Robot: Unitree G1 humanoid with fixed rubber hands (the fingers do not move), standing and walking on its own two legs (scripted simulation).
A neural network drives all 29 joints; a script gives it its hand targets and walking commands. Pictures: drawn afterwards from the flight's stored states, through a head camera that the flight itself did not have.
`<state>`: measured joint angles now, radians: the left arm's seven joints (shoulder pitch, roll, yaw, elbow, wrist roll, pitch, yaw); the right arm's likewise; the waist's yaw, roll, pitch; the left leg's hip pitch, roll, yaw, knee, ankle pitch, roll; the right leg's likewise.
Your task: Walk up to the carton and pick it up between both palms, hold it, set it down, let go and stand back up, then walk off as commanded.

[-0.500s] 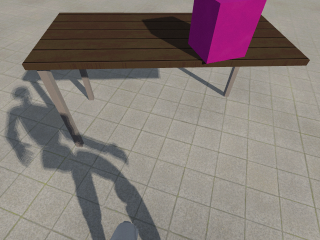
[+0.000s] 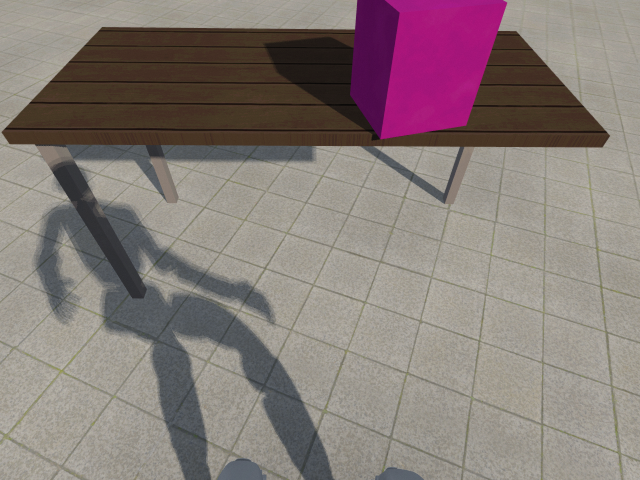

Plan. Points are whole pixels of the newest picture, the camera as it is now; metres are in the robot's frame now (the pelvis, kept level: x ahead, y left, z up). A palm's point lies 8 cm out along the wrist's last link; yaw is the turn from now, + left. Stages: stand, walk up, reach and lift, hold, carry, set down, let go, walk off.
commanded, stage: walk up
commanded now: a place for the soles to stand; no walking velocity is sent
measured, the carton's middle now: (415, 56) +0.91 -0.17 +0.12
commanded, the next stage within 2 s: none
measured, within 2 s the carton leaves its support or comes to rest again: neither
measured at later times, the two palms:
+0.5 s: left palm out of the picture +0.06 +0.29 -0.07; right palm out of the picture +0.13 -0.37 -0.08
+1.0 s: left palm out of the picture +0.04 +0.32 -0.08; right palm out of the picture +0.14 -0.33 -0.06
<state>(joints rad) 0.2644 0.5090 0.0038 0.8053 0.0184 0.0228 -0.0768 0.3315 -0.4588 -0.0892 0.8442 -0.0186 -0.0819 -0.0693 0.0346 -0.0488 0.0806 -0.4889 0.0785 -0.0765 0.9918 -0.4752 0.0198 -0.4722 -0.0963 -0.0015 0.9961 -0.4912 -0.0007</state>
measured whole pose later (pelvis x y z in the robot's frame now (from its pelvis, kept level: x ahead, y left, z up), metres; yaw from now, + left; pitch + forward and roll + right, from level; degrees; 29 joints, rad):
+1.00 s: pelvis +0.02 -0.01 +0.02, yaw +7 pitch -2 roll +0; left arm 0.26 0.45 0.00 0.81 0.02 -0.01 -0.01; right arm 0.28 -0.46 -0.05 0.84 -0.02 -0.06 -0.04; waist 0.04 -0.02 0.08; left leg -0.48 0.00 -0.05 0.86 -0.36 -0.01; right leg -0.41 -0.06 -0.01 0.93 -0.52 -0.01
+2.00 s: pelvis +0.12 -0.09 +0.03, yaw +6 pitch -1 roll +0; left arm 0.28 0.46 0.01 0.81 0.02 -0.01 -0.08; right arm 0.29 -0.47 -0.07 0.85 -0.02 -0.07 -0.03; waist 0.05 -0.01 0.07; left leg -0.52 0.05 0.02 0.84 -0.47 0.02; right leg -0.37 -0.02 -0.06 0.81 -0.42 -0.02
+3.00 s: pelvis +0.40 -0.23 +0.02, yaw +3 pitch -2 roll +1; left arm 0.28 0.46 0.01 0.80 0.02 0.00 -0.08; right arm 0.30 -0.47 -0.05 0.86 -0.02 -0.07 -0.03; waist 0.03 -0.01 0.08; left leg -0.49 0.09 -0.01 1.15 -0.49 0.02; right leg -0.45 -0.05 -0.04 0.89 -0.41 0.00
